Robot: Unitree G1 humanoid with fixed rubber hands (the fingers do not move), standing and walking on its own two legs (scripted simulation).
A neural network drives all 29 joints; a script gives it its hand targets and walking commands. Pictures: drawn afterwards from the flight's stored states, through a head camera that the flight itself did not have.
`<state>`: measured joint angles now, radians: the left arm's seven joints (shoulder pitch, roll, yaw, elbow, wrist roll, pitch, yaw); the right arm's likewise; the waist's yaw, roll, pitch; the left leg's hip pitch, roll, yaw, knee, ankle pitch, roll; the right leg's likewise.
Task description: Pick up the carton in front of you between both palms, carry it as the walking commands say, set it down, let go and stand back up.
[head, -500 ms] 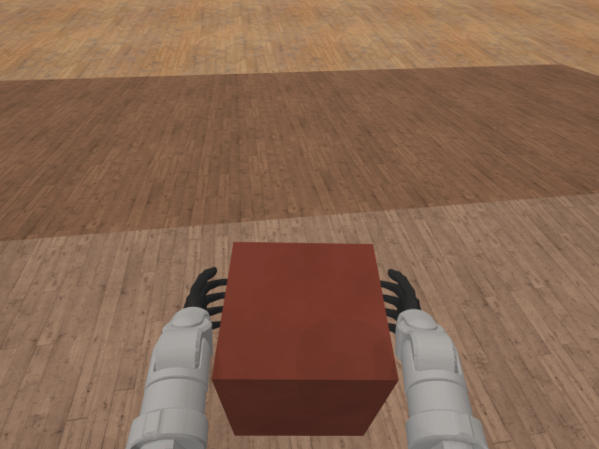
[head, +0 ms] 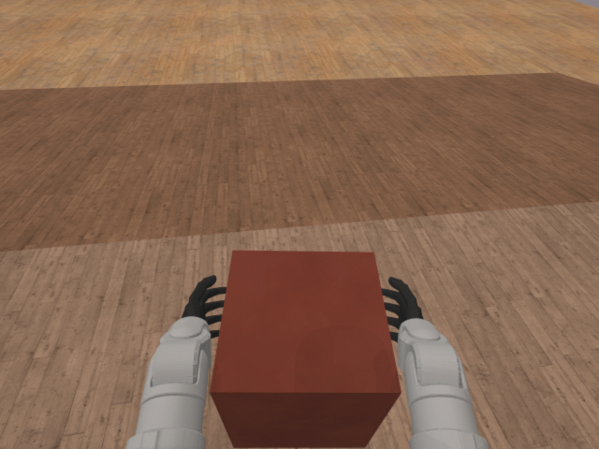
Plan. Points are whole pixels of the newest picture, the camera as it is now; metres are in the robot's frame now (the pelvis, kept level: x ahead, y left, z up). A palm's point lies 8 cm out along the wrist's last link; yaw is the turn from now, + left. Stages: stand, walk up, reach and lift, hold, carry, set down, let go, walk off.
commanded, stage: reach and lift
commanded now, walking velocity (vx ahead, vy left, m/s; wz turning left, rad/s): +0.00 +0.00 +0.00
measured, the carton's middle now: (301, 353) +0.28 +0.00 -0.04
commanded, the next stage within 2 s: hold in 0.18 s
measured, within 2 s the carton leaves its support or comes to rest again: neither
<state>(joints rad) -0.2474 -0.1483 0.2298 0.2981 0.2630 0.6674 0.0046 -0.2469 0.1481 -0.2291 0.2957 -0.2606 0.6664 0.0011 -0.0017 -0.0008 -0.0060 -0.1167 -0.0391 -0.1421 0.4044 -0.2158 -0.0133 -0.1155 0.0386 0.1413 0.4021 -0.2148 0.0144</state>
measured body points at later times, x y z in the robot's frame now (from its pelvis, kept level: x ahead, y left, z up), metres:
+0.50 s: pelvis -0.01 +0.00 +0.00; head -0.05 +0.00 +0.45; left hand +0.29 +0.15 +0.04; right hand +0.29 -0.15 +0.04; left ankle +0.01 +0.13 -0.74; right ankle +0.01 -0.13 -0.74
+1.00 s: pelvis -0.01 +0.00 +0.00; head -0.05 +0.00 +0.45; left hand +0.29 +0.15 +0.04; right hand +0.29 -0.15 +0.04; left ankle +0.01 +0.13 -0.74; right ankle +0.01 -0.13 -0.74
